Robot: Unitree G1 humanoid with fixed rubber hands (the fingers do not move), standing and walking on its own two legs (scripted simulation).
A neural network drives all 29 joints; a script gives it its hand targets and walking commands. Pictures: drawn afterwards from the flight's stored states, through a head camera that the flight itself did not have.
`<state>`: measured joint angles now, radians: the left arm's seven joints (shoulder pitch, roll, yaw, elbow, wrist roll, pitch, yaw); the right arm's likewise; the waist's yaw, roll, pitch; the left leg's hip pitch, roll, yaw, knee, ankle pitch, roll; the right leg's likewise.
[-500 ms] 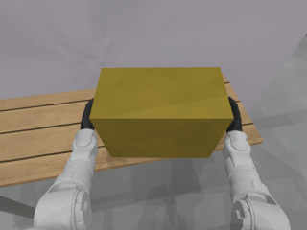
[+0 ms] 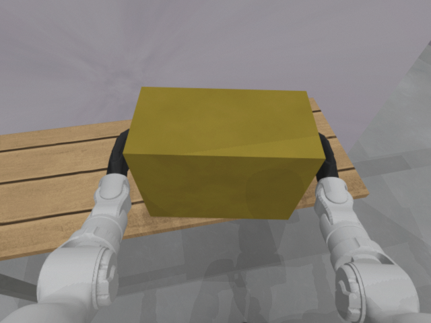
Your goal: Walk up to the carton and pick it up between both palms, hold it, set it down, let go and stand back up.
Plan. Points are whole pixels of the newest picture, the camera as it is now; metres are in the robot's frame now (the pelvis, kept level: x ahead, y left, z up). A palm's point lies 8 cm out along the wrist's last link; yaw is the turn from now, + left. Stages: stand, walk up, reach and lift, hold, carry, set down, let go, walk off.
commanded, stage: set down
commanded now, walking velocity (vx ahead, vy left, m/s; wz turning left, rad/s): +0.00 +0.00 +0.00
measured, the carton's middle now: (221, 159) +0.42 -0.03 +0.02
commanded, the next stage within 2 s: none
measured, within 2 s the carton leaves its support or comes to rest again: neither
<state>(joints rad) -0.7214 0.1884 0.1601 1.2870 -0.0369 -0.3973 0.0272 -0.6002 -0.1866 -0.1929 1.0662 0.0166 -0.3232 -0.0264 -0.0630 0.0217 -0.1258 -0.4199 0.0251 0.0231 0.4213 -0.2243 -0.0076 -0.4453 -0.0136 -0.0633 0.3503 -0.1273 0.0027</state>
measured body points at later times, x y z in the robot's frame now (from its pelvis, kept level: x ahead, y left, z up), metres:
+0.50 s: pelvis -0.04 -0.01 -0.02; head -0.02 -0.01 +0.43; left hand +0.42 +0.21 +0.14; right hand +0.38 -0.31 +0.16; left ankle -0.02 +0.12 -0.74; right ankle +0.01 -0.12 -0.74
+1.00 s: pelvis -0.06 -0.03 -0.04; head +0.02 -0.02 +0.41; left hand +0.40 +0.22 +0.04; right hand +0.37 -0.25 +0.02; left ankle -0.02 +0.12 -0.74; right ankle +0.01 -0.12 -0.74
